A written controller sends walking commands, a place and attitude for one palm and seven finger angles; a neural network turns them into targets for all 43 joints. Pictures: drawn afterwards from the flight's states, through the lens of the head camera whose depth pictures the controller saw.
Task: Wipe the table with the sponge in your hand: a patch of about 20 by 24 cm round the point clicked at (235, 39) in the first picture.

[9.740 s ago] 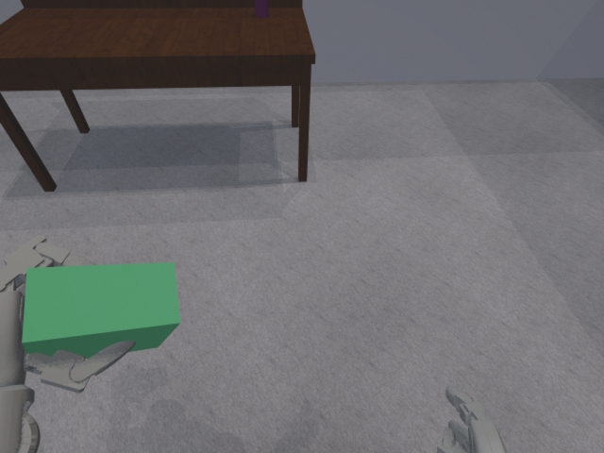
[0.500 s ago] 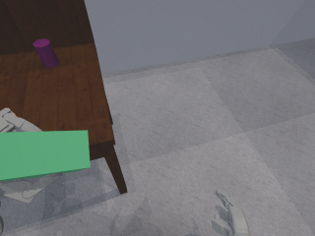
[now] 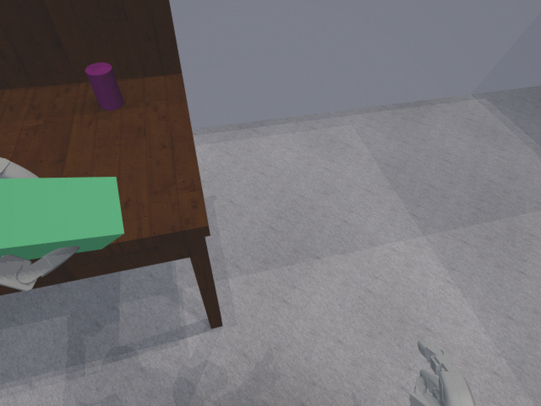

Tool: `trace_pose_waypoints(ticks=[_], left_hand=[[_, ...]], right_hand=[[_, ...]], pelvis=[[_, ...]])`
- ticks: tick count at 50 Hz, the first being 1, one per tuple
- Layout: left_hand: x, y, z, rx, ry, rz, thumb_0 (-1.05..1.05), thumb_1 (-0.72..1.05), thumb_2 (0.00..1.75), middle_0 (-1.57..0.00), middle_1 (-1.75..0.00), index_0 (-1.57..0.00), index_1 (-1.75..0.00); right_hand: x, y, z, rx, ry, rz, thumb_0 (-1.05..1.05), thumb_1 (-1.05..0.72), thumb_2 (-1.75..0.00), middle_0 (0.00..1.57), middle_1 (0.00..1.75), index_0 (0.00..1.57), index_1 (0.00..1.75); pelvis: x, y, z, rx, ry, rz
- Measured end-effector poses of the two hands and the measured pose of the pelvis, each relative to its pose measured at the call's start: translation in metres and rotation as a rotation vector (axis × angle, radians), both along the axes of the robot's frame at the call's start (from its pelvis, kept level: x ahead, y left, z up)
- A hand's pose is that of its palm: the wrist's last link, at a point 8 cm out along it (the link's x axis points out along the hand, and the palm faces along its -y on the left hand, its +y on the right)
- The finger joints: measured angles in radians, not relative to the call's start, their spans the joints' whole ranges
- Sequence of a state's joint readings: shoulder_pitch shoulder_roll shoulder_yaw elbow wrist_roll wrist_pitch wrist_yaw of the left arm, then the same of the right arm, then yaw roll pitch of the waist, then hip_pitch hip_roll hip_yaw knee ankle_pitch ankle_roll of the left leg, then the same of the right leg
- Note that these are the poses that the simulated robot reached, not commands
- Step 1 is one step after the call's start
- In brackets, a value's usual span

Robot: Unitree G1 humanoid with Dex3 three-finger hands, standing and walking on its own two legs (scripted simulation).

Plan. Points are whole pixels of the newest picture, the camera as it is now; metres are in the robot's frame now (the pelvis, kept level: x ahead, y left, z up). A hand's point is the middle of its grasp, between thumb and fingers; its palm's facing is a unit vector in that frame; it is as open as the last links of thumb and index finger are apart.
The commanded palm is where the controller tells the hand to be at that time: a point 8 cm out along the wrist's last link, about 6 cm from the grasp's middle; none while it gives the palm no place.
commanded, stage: come to a stop and stand still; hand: left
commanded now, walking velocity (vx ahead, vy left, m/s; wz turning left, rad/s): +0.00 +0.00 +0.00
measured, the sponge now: (68, 219) +0.26 +0.26 +0.17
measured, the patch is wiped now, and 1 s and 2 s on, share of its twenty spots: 0.00 0.00 0.00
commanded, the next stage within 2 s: look again from close up in 0.90 s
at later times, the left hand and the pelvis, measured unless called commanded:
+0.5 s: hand (5, 254) +0.21 +0.31 +0.17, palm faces +0.46 -0.84 -0.30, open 9.9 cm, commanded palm +0.15 +0.33 +0.18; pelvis +0.00 +0.05 +0.00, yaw +1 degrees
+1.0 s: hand (25, 238) +0.24 +0.30 +0.16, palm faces +0.42 -0.84 -0.35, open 9.9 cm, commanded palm +0.18 +0.33 +0.18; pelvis +0.03 +0.05 +0.01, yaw +2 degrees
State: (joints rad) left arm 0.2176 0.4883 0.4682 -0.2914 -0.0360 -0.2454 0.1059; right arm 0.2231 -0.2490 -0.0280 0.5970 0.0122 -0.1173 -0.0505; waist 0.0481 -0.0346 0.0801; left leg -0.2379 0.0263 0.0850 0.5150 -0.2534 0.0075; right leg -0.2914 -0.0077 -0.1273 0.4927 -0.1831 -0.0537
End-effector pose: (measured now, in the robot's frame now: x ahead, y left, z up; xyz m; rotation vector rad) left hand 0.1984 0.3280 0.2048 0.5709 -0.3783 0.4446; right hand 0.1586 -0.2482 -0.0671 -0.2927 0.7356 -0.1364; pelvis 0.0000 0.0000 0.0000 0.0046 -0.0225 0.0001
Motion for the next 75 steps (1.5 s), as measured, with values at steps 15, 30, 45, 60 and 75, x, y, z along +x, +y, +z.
trace_pose_waypoints(ticks=[15,30,45,60,75], left_hand=[[-0.041,0.011,-0.03,-0.113,0.04,-0.049,-0.01,-0.49,1.02,-0.77,-1.34,-0.77,-1.34],[-0.012,0.016,-0.035,-0.177,0.068,-0.065,-0.01,-0.49,1.02,-0.77,-1.34,-0.77,-1.34],[-0.001,0.016,-0.032,-0.16,0.1,-0.064,-0.01,-0.49,1.02,-0.77,-1.34,-0.77,-1.34],[-0.003,0.009,-0.03,-0.168,0.11,-0.04,-0.01,-0.49,1.02,-0.77,-1.34,-0.77,-1.34],[-0.008,0.002,-0.033,-0.169,0.132,-0.033,-0.01,-0.49,1.02,-0.77,-1.34,-0.77,-1.34]], right_hand=[[-0.018,0.091,-0.003,0.124,-0.044,0.119,0.02,-0.9,-0.9,0.2,0.3,0.2,0.3],[0.031,0.096,0.021,0.068,-0.109,0.142,0.02,-0.9,-0.9,0.2,0.3,0.2,0.3],[0.043,0.081,0.018,0.037,-0.06,0.086,0.01,-0.9,-0.9,0.2,0.3,0.2,0.3],[0.042,0.081,0.011,0.062,-0.042,0.086,0.02,-0.9,-0.9,0.2,0.3,0.2,0.3],[0.038,0.065,0.011,0.046,-0.044,0.067,0.01,-0.9,-0.9,0.2,0.3,0.2,0.3]], pelvis=[[-0.012,0.036,-0.001,-0.004,-0.041,0.024],[0.011,0.049,0.006,-0.024,-0.012,0.023],[0.027,0.049,0.007,-0.027,0.006,0.026],[0.028,0.042,0.009,-0.025,0.009,0.033],[0.027,0.037,0.008,-0.028,0.012,0.03]])
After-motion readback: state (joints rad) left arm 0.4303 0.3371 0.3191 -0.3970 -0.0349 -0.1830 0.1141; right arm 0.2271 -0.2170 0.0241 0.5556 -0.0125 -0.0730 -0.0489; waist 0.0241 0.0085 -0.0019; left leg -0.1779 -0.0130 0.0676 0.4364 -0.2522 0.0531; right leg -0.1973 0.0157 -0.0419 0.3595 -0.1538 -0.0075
